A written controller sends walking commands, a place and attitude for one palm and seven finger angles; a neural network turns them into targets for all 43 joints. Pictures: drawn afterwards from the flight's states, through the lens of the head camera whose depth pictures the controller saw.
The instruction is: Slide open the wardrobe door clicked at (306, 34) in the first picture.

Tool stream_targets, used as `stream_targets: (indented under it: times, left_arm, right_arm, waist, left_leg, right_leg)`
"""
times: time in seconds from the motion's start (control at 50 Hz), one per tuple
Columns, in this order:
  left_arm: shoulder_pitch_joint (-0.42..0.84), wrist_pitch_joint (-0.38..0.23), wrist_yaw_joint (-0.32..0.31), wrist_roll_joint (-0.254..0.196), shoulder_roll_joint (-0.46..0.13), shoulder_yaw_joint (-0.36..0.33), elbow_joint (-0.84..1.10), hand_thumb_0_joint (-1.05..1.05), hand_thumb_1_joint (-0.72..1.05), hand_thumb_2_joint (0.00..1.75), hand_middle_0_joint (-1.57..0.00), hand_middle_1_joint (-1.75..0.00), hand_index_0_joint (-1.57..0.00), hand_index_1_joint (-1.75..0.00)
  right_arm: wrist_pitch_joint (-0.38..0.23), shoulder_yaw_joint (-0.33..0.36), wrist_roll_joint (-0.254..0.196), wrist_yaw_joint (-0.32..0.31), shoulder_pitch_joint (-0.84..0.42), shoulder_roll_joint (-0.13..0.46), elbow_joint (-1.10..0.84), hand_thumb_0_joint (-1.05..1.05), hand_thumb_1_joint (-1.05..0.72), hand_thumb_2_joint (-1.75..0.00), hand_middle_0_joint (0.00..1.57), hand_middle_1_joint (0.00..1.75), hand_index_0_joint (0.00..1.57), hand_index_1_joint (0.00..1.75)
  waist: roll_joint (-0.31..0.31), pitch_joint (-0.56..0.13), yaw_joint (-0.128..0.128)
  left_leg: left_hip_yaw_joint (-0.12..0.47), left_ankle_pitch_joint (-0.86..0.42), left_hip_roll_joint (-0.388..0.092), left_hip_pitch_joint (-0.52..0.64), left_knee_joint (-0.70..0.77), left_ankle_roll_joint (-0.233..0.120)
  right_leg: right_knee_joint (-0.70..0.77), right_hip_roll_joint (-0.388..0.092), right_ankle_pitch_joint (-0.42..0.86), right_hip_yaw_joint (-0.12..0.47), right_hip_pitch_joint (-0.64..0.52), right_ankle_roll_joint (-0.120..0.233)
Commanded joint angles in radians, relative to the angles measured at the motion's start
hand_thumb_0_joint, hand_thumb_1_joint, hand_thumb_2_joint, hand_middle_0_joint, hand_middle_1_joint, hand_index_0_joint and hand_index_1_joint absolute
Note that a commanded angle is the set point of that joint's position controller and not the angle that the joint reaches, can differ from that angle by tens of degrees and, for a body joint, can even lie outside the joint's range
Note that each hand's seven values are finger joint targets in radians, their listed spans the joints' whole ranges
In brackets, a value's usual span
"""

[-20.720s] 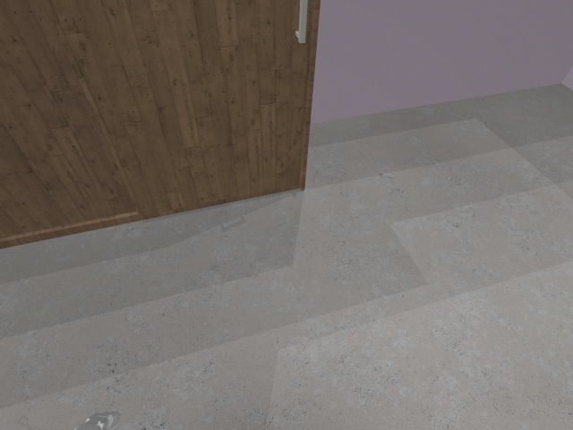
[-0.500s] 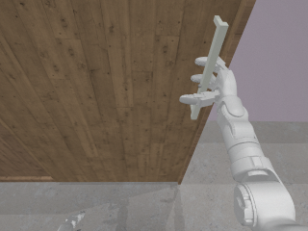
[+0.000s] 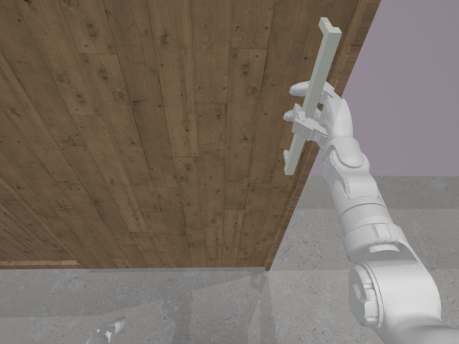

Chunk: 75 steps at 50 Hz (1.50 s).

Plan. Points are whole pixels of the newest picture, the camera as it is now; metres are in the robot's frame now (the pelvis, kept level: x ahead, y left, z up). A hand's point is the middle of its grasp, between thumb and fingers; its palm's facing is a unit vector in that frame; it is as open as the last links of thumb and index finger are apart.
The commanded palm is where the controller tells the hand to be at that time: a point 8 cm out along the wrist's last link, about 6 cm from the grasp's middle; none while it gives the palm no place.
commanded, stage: grip the handle and tug to test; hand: right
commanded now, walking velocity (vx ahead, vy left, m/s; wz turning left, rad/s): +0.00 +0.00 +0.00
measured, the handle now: (303, 110) +0.50 -0.08 +0.15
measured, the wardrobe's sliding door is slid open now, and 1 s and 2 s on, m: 0.00 0.00 0.07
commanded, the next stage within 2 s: tug the door sideways, standing still in 0.68 s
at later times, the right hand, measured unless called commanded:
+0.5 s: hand (296, 123) +0.45 -0.06 +0.17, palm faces -0.13 +0.99 -0.01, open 5.3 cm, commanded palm +0.41 -0.11 +0.17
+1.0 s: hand (298, 123) +0.45 -0.06 +0.17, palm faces -0.11 +0.99 -0.01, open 5.5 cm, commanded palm +0.42 -0.09 +0.17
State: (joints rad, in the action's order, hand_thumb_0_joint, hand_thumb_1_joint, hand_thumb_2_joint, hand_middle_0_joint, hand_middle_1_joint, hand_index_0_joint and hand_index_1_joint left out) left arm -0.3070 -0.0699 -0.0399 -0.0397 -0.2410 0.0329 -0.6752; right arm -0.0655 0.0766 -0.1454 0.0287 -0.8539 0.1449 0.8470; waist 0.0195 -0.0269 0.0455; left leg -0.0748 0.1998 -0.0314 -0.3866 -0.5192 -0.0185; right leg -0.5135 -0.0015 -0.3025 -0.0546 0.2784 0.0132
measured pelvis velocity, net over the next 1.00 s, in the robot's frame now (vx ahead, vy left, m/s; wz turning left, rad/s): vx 0.04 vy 0.00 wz -0.02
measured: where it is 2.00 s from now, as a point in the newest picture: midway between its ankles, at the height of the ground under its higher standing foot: outside the picture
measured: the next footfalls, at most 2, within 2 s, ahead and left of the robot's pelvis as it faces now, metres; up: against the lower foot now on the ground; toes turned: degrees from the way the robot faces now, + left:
none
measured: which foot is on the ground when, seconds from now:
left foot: down 0.00-1.00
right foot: down 0.00-1.00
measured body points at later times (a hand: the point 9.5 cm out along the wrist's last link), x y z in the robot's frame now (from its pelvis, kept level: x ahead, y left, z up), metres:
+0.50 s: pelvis +0.01 +0.00 +0.00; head +0.03 +0.02 +0.45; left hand +0.10 +0.25 -0.12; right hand +0.45 -0.11 +0.17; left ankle +0.04 +0.11 -0.73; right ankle -0.03 -0.11 -0.73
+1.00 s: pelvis +0.04 +0.00 +0.00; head +0.05 +0.01 +0.45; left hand +0.19 +0.24 -0.10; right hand +0.45 -0.12 +0.17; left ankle +0.04 +0.11 -0.73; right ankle -0.02 -0.11 -0.73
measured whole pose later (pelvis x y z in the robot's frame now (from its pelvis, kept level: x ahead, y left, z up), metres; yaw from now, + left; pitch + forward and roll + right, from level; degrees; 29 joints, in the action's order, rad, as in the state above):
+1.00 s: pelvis +0.04 +0.00 +0.00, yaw -1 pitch +3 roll +0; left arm -0.22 0.01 -0.04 -0.03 -0.24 0.02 -0.62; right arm 0.16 0.01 -0.13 -0.01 -0.65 0.08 0.45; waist 0.03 -0.04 0.00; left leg -0.10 0.24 -0.02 -0.30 -0.49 -0.02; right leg -0.48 -0.01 -0.33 -0.03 0.20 0.01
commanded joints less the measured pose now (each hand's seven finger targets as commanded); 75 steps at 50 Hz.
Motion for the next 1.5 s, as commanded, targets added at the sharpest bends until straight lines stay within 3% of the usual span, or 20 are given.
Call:
stream_targets:
  times: [0.0, 0.02, 0.08, 0.1, 0.16, 0.22, 0.26, 0.32, 0.36, 0.52, 0.56, 0.66, 0.76, 0.78, 0.84, 0.92, 1.16, 1.2, 1.3, 1.48]
  left_arm:
    - [0.01, -0.048, -0.007, -0.006, -0.119, -0.038, 0.114, 0.0, 0.9, 0.9, -0.2, -0.3, -0.2, -0.3]
    - [0.002, -0.046, -0.009, -0.005, -0.121, -0.039, 0.109, 0.0, 0.9, 0.9, -0.2, -0.3, -0.2, -0.3]
    - [0.011, -0.048, -0.006, -0.005, -0.116, -0.039, 0.119, 0.0, 0.9, 0.9, -0.2, -0.3, -0.2, -0.3]
    - [0.01, -0.047, -0.005, -0.006, -0.115, -0.038, 0.113, 0.0, 0.9, 0.9, -0.2, -0.3, -0.2, -0.3]
    - [-0.002, -0.046, -0.007, -0.003, -0.124, -0.041, 0.111, 0.0, 0.9, 0.9, -0.2, -0.3, -0.2, -0.3]
    - [0.003, -0.048, -0.006, -0.006, -0.118, -0.037, 0.11, 0.0, 0.9, 0.9, -0.2, -0.3, -0.2, -0.3]
    - [0.001, -0.048, -0.006, -0.004, -0.123, -0.041, 0.113, 0.0, 0.9, 0.9, -0.2, -0.3, -0.2, -0.3]
    - [0.014, -0.05, -0.001, -0.005, -0.116, -0.038, 0.128, 0.0, 0.9, 0.9, -0.2, -0.3, -0.2, -0.3]
    - [0.019, -0.047, 0.002, -0.005, -0.121, -0.042, 0.138, 0.0, 0.9, 0.9, -0.2, -0.3, -0.2, -0.3]
    - [0.062, -0.036, 0.01, -0.01, -0.113, -0.045, 0.176, 0.0, 0.9, 0.9, -0.2, -0.3, -0.2, -0.3]
    - [0.065, -0.026, 0.008, -0.01, -0.119, -0.048, 0.181, 0.0, 0.9, 0.9, -0.2, -0.3, -0.2, -0.3]
    - [0.095, -0.011, 0.017, -0.009, -0.107, -0.051, 0.212, 0.0, 0.9, 0.9, -0.2, -0.3, -0.2, -0.3]
    - [0.112, 0.015, 0.016, -0.006, -0.106, -0.051, 0.226, 0.0, 0.9, 0.9, -0.2, -0.3, -0.2, -0.3]
    - [0.113, 0.019, 0.012, -0.007, -0.102, -0.048, 0.217, 0.0, 0.9, 0.9, -0.2, -0.3, -0.2, -0.3]
    - [0.096, 0.032, -0.002, -0.001, -0.1, -0.046, 0.186, 0.0, 0.9, 0.9, -0.2, -0.3, -0.2, -0.3]
    - [0.09, 0.037, -0.004, 0.006, -0.09, -0.042, 0.174, 0.0, 0.9, 0.9, -0.2, -0.3, -0.2, -0.3]
    - [0.09, 0.023, 0.019, 0.012, -0.086, -0.041, 0.154, 0.0, 0.9, 0.9, -0.2, -0.3, -0.2, -0.3]
    - [0.091, 0.015, 0.023, 0.011, -0.081, -0.04, 0.147, 0.0, 0.9, 0.9, -0.2, -0.3, -0.2, -0.3]
    - [0.079, -0.004, 0.034, 0.014, -0.077, -0.041, 0.131, 0.0, 0.9, 0.9, -0.2, -0.3, -0.2, -0.3]
    - [0.064, -0.022, 0.042, 0.016, -0.078, -0.042, 0.109, 0.0, 0.9, 0.9, -0.2, -0.3, -0.2, -0.3]
  right_arm:
    - [-0.069, 0.002, 0.0, 0.016, -0.539, 0.081, -0.207, 0.0, -0.9, -0.9, 0.45, 1.4, 0.45, 1.4]
    - [-0.07, 0.022, 0.0, 0.015, -0.538, 0.104, -0.198, 0.0, -0.9, -0.9, 0.45, 1.4, 0.45, 1.4]
    - [-0.079, 0.005, 0.003, 0.016, -0.53, 0.085, -0.227, 0.0, -0.9, -0.9, 0.45, 1.4, 0.45, 1.4]
    - [-0.075, -0.007, 0.002, 0.018, -0.534, 0.074, -0.212, 0.0, -0.9, -0.9, 0.45, 1.4, 0.45, 1.4]
    - [-0.076, 0.015, 0.003, 0.012, -0.534, 0.099, -0.191, 0.0, -0.9, -0.9, 0.45, 1.4, 0.45, 1.4]
    - [-0.077, -0.01, 0.004, 0.018, -0.567, 0.076, -0.202, 0.0, -0.9, -0.9, 0.45, 1.4, 0.45, 1.4]
    - [-0.077, 0.018, 0.002, 0.017, -0.518, 0.101, -0.187, 0.0, -0.9, -0.9, 0.45, 1.4, 0.45, 1.4]
    - [-0.084, 0.015, -0.004, 0.026, -0.482, 0.088, -0.246, 0.0, -0.9, -0.9, 0.45, 1.4, 0.45, 1.4]
    - [-0.083, 0.023, -0.007, 0.03, -0.42, 0.095, -0.272, 0.0, -0.9, -0.9, 0.45, 1.4, 0.45, 1.4]
    - [-0.026, 0.012, -0.015, 0.039, -0.25, 0.065, -0.458, 0.0, -0.9, -0.9, 0.45, 1.4, 0.45, 1.4]
    - [0.0, 0.023, -0.015, 0.037, -0.203, 0.078, -0.472, 0.0, -0.9, -0.9, 0.45, 1.4, 0.45, 1.4]
    - [0.05, 0.006, -0.007, 0.032, -0.067, 0.056, -0.65, 0.0, -0.9, -0.9, 0.45, 1.4, 0.45, 1.4]
    - [0.12, -0.003, -0.004, 0.027, -0.018, 0.052, -0.734, 0.0, -0.9, -0.9, 0.45, 1.4, 0.45, 1.4]
    - [0.133, -0.033, -0.001, 0.022, -0.093, 0.033, -0.737, 0.0, -0.9, -0.9, 0.45, 1.4, 0.45, 1.4]
    - [0.166, -0.044, 0.008, -0.006, -0.251, 0.027, -0.67, 0.0, -0.9, -0.9, 0.45, 1.4, 0.45, 1.4]
    - [0.173, -0.099, 0.007, -0.019, -0.271, -0.054, -0.62, 0.0, -0.9, -0.9, 0.45, 1.4, 0.45, 1.4]
    - [0.085, -0.256, 0.005, -0.019, -0.403, -0.204, -0.553, 0.0, -0.9, -0.9, 0.45, 1.4, 0.45, 1.4]
    - [0.074, -0.283, 0.005, -0.02, -0.429, -0.235, -0.547, 0.0, -0.9, -0.9, 0.45, 1.4, 0.45, 1.4]
    - [0.054, -0.335, -0.003, -0.032, -0.469, -0.306, -0.512, 0.0, -0.9, -0.9, 0.45, 1.4, 0.45, 1.4]
    - [0.042, -0.341, -0.001, -0.058, -0.482, -0.329, -0.444, 0.0, -0.9, -0.9, 0.45, 1.4, 0.45, 1.4]
  waist:
    - [-0.069, -0.322, 0.032]
    - [-0.097, -0.324, 0.033]
    - [-0.05, -0.35, 0.024]
    - [-0.051, -0.33, 0.034]
    - [-0.108, -0.325, 0.034]
    - [-0.066, -0.32, 0.044]
    - [-0.089, -0.336, 0.026]
    - [-0.056, -0.367, 0.011]
    - [-0.086, -0.374, -0.004]
    - [-0.068, -0.391, -0.034]
    - [-0.116, -0.372, -0.034]
    - [-0.052, -0.418, -0.062]
    - [-0.076, -0.392, -0.054]
    - [-0.064, -0.37, -0.028]
    - [-0.06, -0.335, 0.013]
    - [-0.057, -0.362, 0.018]
    - [-0.042, -0.381, 0.039]
    - [-0.007, -0.379, 0.045]
    - [-0.039, -0.369, 0.057]
    - [-0.061, -0.345, 0.055]
  left_leg:
    - [0.04, -0.207, 0.032, 0.197, 0.038, -0.01]
    - [0.038, -0.212, 0.032, 0.203, 0.038, -0.009]
    - [0.04, -0.226, 0.031, 0.206, 0.03, -0.012]
    - [0.038, -0.221, 0.031, 0.193, 0.034, -0.011]
    - [0.035, -0.204, 0.032, 0.199, 0.036, -0.008]
    - [0.038, -0.203, 0.031, 0.184, 0.035, -0.009]
    - [0.039, -0.204, 0.032, 0.202, 0.034, -0.01]
    - [0.039, -0.232, 0.031, 0.225, 0.024, -0.014]
    - [0.033, -0.255, 0.031, 0.251, 0.02, -0.016]
    - [0.034, -0.367, 0.032, 0.306, 0.017, -0.014]
    - [0.032, -0.384, 0.032, 0.323, 0.024, -0.01]
    - [0.029, -0.505, 0.028, 0.374, 0.008, -0.014]
    - [0.027, -0.569, 0.028, 0.392, 0.016, -0.01]
    - [0.024, -0.56, 0.028, 0.357, 0.021, -0.008]
    - [0.022, -0.523, 0.033, 0.298, 0.032, -0.004]
    - [0.013, -0.515, 0.032, 0.273, 0.016, -0.008]
    - [-0.002, -0.388, 0.036, 0.185, -0.004, -0.014]
    - [0.0, -0.37, 0.036, 0.158, -0.005, -0.015]
    - [-0.008, -0.331, 0.04, 0.124, -0.012, -0.014]
    - [-0.009, -0.285, 0.04, 0.115, -0.016, -0.015]
  right_leg:
    - [0.063, 0.013, 0.19, 0.043, -0.032, 0.017]
    - [0.062, 0.012, 0.192, 0.043, -0.027, 0.018]
    - [0.057, 0.013, 0.213, 0.042, -0.044, 0.017]
    - [0.056, 0.013, 0.204, 0.041, -0.041, 0.016]
    - [0.06, 0.011, 0.191, 0.047, -0.027, 0.019]
    - [0.059, 0.013, 0.184, 0.044, -0.03, 0.018]
    - [0.057, 0.012, 0.191, 0.045, -0.026, 0.019]
    - [0.058, 0.014, 0.214, 0.041, -0.038, 0.016]
    - [0.059, 0.01, 0.244, 0.041, -0.037, 0.015]
    - [0.059, 0.003, 0.345, 0.017, -0.073, 0.013]
    - [0.062, 0.001, 0.356, 0.014, -0.066, 0.017]
    - [0.054, -0.002, 0.516, 0.007, -0.119, 0.01]
    - [0.055, 0.0, 0.544, 0.0, -0.131, 0.013]
    - [0.051, -0.001, 0.54, 0.004, -0.143, 0.013]
    - [0.041, 0.003, 0.504, 0.014, -0.153, 0.015]
    - [0.024, 0.006, 0.545, 0.032, -0.175, 0.014]
    - [0.01, -0.013, 0.562, 0.084, -0.23, 0.001]
    - [0.006, -0.017, 0.567, 0.091, -0.245, -0.003]
    - [0.004, -0.022, 0.54, 0.103, -0.245, -0.007]
    - [0.014, -0.016, 0.443, 0.103, -0.191, -0.007]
